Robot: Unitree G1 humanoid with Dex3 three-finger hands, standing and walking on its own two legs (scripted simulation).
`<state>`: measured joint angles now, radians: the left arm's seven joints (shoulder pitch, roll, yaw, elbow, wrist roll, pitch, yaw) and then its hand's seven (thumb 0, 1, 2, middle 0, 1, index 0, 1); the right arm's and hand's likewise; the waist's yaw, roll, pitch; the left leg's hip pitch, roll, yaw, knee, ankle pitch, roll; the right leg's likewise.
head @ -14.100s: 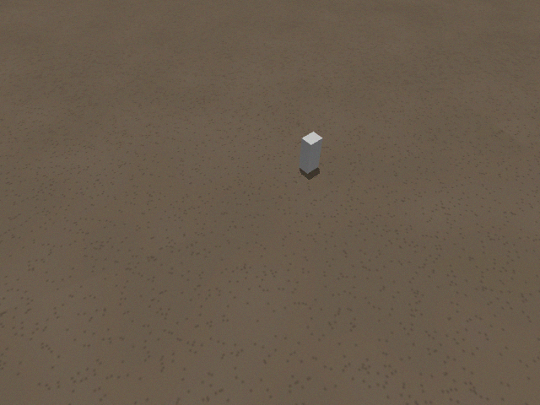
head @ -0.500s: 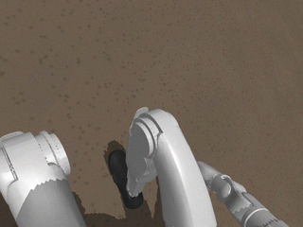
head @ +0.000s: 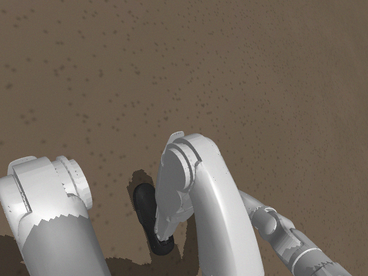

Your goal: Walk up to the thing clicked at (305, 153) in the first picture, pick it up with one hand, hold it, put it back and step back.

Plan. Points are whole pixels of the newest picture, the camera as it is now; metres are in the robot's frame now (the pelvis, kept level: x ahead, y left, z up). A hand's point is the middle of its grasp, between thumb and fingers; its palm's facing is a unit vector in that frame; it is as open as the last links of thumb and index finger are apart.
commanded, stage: settle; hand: left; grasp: from the side
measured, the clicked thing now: out of the picture +0.43 +0.31 -0.18
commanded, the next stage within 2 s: lift in 1.80 s
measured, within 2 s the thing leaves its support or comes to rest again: leaves its support in 0.30 s
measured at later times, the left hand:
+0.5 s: hand out of the picture +0.37 +0.33 -0.12, palm faces +0.44 -0.90 -0.06, open 11.2 cm
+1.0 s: hand out of the picture +0.38 +0.32 -0.02, palm faces +0.41 -0.91 -0.07, open 11.1 cm
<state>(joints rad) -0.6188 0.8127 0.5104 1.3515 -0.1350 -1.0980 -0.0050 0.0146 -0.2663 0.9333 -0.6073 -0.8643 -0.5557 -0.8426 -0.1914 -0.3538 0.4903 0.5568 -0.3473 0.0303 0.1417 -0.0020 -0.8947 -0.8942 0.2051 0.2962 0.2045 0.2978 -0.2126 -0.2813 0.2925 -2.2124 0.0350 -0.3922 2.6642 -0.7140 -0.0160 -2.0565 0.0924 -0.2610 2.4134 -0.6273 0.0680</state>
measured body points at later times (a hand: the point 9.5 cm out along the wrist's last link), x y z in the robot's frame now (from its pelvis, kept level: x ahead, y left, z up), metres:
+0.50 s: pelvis +0.01 -0.01 +0.03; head +0.22 +0.18 +0.38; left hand +0.34 +0.38 -0.11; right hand +0.21 -0.23 -0.04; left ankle +0.08 +0.13 -0.25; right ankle +0.14 -0.12 -0.25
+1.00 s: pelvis +0.02 -0.02 +0.05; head +0.22 +0.10 +0.44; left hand +0.35 +0.37 -0.01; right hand +0.21 -0.25 -0.06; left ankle +0.08 +0.13 -0.25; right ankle +0.14 -0.12 -0.25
